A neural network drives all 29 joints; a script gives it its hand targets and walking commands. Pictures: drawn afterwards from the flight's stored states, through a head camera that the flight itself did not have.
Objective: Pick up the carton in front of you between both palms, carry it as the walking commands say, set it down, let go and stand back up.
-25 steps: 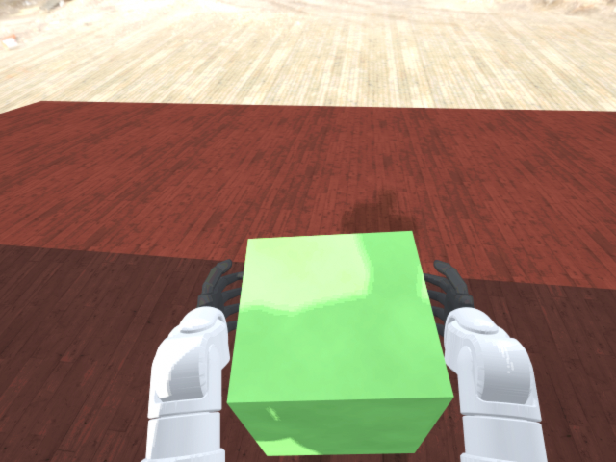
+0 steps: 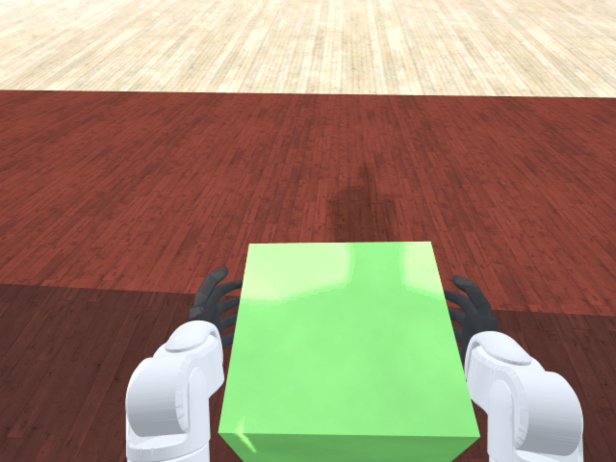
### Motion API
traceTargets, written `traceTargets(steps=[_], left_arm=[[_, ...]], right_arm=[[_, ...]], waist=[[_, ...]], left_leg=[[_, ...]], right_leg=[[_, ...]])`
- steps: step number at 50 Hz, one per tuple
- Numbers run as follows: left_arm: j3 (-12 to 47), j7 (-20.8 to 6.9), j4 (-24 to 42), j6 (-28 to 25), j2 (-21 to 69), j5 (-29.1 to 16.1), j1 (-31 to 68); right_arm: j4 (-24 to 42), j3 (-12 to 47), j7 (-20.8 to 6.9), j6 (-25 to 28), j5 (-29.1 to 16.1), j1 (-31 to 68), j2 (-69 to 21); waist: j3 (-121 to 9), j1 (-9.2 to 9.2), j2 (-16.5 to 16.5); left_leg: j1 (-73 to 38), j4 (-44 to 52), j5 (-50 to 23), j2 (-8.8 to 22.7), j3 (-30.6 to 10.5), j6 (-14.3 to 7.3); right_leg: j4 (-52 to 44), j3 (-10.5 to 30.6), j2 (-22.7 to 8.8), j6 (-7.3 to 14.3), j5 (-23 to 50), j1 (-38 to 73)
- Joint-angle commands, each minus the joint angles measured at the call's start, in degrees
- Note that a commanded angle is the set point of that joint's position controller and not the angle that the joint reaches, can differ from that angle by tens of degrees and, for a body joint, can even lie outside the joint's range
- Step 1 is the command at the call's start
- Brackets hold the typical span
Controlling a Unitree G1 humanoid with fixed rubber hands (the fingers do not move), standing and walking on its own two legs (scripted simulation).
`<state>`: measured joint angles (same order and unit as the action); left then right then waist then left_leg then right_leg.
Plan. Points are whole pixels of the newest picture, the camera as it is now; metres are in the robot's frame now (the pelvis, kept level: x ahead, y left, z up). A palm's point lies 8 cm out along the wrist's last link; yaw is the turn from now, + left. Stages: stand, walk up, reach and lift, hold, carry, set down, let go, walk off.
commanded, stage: carry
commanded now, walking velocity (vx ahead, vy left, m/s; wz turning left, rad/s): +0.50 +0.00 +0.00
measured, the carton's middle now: (340, 369) +0.24 -0.01 +0.03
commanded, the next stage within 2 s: none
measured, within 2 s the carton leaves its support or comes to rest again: neither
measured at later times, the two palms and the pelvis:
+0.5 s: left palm (255, 184) +0.57 +0.13 +0.07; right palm (419, 175) +0.59 -0.17 +0.06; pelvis +0.34 -0.04 +0.00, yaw +5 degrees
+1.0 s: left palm (253, 80) +0.99 +0.18 +0.08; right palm (369, 76) +0.99 -0.12 +0.09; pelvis +0.68 +0.04 -0.02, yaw +2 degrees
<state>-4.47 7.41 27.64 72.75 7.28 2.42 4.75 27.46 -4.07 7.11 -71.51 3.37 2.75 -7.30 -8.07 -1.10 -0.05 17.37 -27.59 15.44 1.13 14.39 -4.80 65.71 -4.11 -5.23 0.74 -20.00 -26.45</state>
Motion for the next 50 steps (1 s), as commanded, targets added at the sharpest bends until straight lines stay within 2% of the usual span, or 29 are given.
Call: traceTargets(steps=[1,5,11,13,14,15,16,17,18,19,20,21,22,23,27,31,36,38,39,40,41,42,43,44,45,46,48,49,50], left_arm=[[37.5,-9.3,0.3,-2.0,49.5,-15.3,18.3],[37.7,-8.8,0.6,-3.1,49.6,-13.4,17.6],[39.9,-8.9,3.1,-3.2,48.8,-15.0,19.5],[40.5,-9.4,3.3,-3.3,48.8,-15.9,19.4],[40.4,-9.6,3.1,-3.5,48.7,-16.3,18.4],[40.4,-9.8,3.3,-3.7,49.0,-16.6,18.5],[40.2,-10.1,3.8,-3.8,49.0,-16.7,18.6],[39.9,-10.4,3.6,-3.9,47.4,-17.4,18.8],[40.6,-11.0,0.9,-4.3,49.9,-17.8,17.6],[40.5,-11.3,1.7,-4.8,51.5,-18.1,17.1],[40.9,-11.5,1.9,-5.4,53.2,-18.1,17.8],[41.1,-11.6,1.9,-5.9,54.5,-17.8,18.1],[41.6,-11.8,2.4,-6.5,55.4,-18.0,18.7],[42.1,-12.1,2.8,-7.0,56.1,-18.2,18.7],[42.3,-13.0,3.5,-7.9,53.9,-17.9,16.7],[41.4,-12.7,4.1,-7.5,49.5,-17.5,16.1],[37.1,-9.6,3.3,-5.3,39.7,-16.5,22.9],[35.4,-8.0,1.4,-4.3,36.3,-16.2,26.6],[34.7,-7.1,0.0,-3.9,34.9,-16.1,28.5],[34.2,-6.3,-1.3,-3.5,33.9,-16.0,30.8],[34.0,-5.6,-2.4,-3.2,33.0,-15.9,33.4],[33.9,-4.8,-3.2,-3.0,32.1,-15.8,36.4],[33.6,-4.1,-3.8,-2.8,31.6,-15.7,39.1],[32.9,-3.6,-5.1,-2.5,31.7,-15.6,40.4],[32.3,-3.1,-6.0,-2.8,33.0,-15.7,41.6],[32.4,-3.0,-6.3,-3.2,36.1,-16.6,45.2],[32.4,-3.1,-8.5,-4.2,41.7,-17.0,49.8],[31.8,-3.3,-9.9,-5.0,43.4,-16.4,51.4],[31.5,-3.5,-11.2,-5.7,44.4,-15.7,52.7]], right_arm=[[6.5,40.1,-10.2,0.5,-21.1,26.7,-47.1],[5.5,40.0,-11.8,1.2,-21.6,25.2,-46.1],[4.3,38.6,-11.8,1.8,-19.8,22.6,-44.5],[4.7,38.2,-11.6,2.0,-18.8,21.9,-44.2],[5.4,38.2,-11.5,2.1,-18.5,21.8,-44.1],[5.7,38.4,-11.5,2.2,-18.4,21.6,-44.1],[6.1,38.5,-11.4,2.3,-18.4,22.4,-44.0],[6.7,39.1,-11.4,2.2,-18.1,21.5,-45.0],[6.9,39.4,-11.2,2.4,-17.3,21.7,-45.5],[6.3,39.4,-11.4,2.9,-17.8,22.1,-46.7],[5.7,40.3,-11.6,3.5,-17.9,22.5,-49.3],[4.7,40.8,-11.9,4.2,-17.9,22.1,-51.4],[4.1,41.2,-12.0,4.9,-17.8,21.5,-52.9],[3.9,41.4,-12.2,5.6,-17.4,20.7,-53.5],[3.0,41.8,-11.6,7.1,-16.0,18.1,-53.3],[5.5,42.3,-10.7,6.4,-16.5,20.2,-49.4],[6.1,40.1,-8.6,3.7,-17.9,29.2,-40.3],[4.6,37.6,-7.5,2.6,-17.9,32.4,-36.4],[3.1,36.2,-6.9,2.2,-17.6,33.9,-34.7],[1.2,34.5,-6.3,1.9,-17.3,35.1,-33.1],[-1.2,32.8,-5.6,1.8,-16.8,35.3,-31.6],[-3.4,31.2,-5.0,1.8,-16.3,35.9,-30.5],[-5.1,29.6,-4.3,1.8,-16.2,38.1,-29.1],[-6.8,28.0,-4.0,2.0,-16.3,40.9,-28.0],[-7.3,28.6,-4.2,2.2,-17.5,42.8,-30.2],[-6.1,29.7,-4.3,2.7,-18.5,46.2,-32.8],[-6.7,32.1,-5.2,3.6,-21.3,53.8,-39.4],[-7.5,32.7,-5.8,4.3,-22.2,56.9,-42.2],[-8.3,33.0,-6.3,5.1,-22.7,59.6,-43.7]], waist=[[-7.2,0.22,3.9],[-3.0,0.2,6.2],[1.1,-0.09,9.9],[-1.6,0.46,11.0],[-4.9,1.2,11.1],[-9.0,2.36,8.1],[-14.8,3.56,2.2],[-18.3,1.58,-13.1],[-16.8,2.45,-14.9],[-15.6,2.33,-11.0],[-14.2,2.31,-7.0],[-13.8,2.05,-3.1],[-13.2,1.78,-2.3],[-13.1,1.79,-2.6],[-8.7,1.85,-5.7],[-4.0,1.63,-7.6],[2.2,3.19,-7.7],[3.5,2.96,-8.8],[3.2,2.48,-8.9],[1.2,1.49,-8.8],[-3.3,-0.6,-7.7],[-8.8,-4.07,-3.9],[-15.1,-4.93,5.3],[-16.7,-2.75,18.8],[-16.2,-3.13,19.7],[-17.3,-2.81,15.3],[-17.2,-1.9,4.7],[-17.1,-1.46,3.8],[-17.7,-0.99,4.7]], left_leg=[[-17.7,18.2,-9.8,16.1,-18.6,-1.8],[-20.3,18.4,-20.9,13.0,-11.5,-1.9],[-22.0,16.9,-33.8,11.5,-5.2,-0.8],[-23.2,9.2,-46.6,11.5,-2.8,0.6],[-22.6,2.0,-50.1,10.6,-0.6,1.8],[-19.3,-9.1,-46.1,8.0,1.1,3.3],[-8.0,-22.7,-30.3,6.4,-1.8,4.4],[7.3,-39.1,0.7,0.8,-4.9,5.3],[18.1,-48.3,9.4,-1.2,-10.3,4.4],[18.5,-51.1,8.8,2.2,-13.8,3.1],[18.5,-50.3,6.5,3.7,-14.8,2.6],[16.9,-47.2,2.8,5.7,-15.5,2.4],[15.7,-43.3,0.7,7.1,-15.6,2.8],[14.4,-40.4,-0.5,6.6,-14.1,3.0],[17.6,-29.2,-4.9,5.8,-9.5,4.4],[22.1,-19.0,-11.0,5.4,-6.9,5.1],[22.2,-10.0,-12.9,3.3,-3.7,3.6],[19.9,-7.4,-13.6,2.4,-3.2,2.2],[17.3,-6.4,-13.3,1.9,-3.2,1.3],[12.8,-5.8,-12.3,0.8,-2.6,0.4],[4.0,-5.2,-9.7,-1.5,-1.4,-0.3],[-8.1,-2.3,-6.3,-3.3,-0.2,-0.2],[-20.9,-0.7,3.0,6.7,-15.3,-1.8],[-29.0,7.8,6.4,19.8,-43.4,-7.3],[-30.4,10.5,-0.2,20.4,-46.7,-10.1],[-28.1,8.4,-8.6,19.3,-41.2,-8.1],[-21.5,6.5,-12.1,16.9,-32.0,-5.8],[-19.0,6.5,-13.1,15.7,-27.9,-4.7],[-18.2,6.7,-13.9,15.1,-25.8,-4.4]], right_leg=[[-7.7,-0.3,-2.2,-0.6,8.6,-13.1],[-20.8,-4.2,-0.4,-1.5,14.6,-15.0],[-35.4,-10.2,3.1,0.7,21.1,-6.1],[-36.8,-12.2,5.4,1.9,20.4,2.3],[-38.2,-13.9,7.5,1.9,18.9,10.0],[-41.1,-14.6,8.2,1.6,16.2,20.6],[-41.2,-2.3,-0.8,3.4,6.8,34.7],[-46.3,26.8,-17.8,9.3,-1.6,42.8],[-53.2,34.2,-20.2,13.5,2.5,44.9],[-52.9,28.2,-18.6,11.4,9.2,40.6],[-51.9,22.4,-17.1,10.2,15.7,36.4],[-52.6,17.6,-15.7,8.8,16.2,32.3],[-52.8,12.6,-14.1,7.1,15.0,29.4],[-53.4,9.8,-13.1,6.0,14.1,27.3],[-57.3,3.1,-10.9,5.9,11.4,26.2],[-56.9,-1.1,-9.0,6.1,19.0,29.1],[-54.3,-3.9,-7.5,7.2,24.4,28.5],[-53.1,-4.4,-7.8,7.3,26.5,28.1],[-51.0,-4.7,-8.0,7.0,30.6,28.1],[-46.8,-5.6,-8.0,6.4,38.2,28.6],[-38.6,-7.1,-7.0,5.0,43.6,27.9],[-25.0,-9.4,-4.0,3.2,41.7,24.5],[-8.9,-8.5,-0.6,1.3,27.8,13.6],[5.4,-4.2,7.9,-0.3,-2.2,-2.9],[15.1,1.9,7.5,1.2,-7.6,-10.3],[18.2,5.0,5.2,2.1,-6.3,-11.4],[14.0,6.3,1.6,3.1,-0.4,-12.1],[11.4,5.9,0.7,3.2,1.3,-11.2],[9.4,5.1,0.8,3.1,1.9,-10.6]])
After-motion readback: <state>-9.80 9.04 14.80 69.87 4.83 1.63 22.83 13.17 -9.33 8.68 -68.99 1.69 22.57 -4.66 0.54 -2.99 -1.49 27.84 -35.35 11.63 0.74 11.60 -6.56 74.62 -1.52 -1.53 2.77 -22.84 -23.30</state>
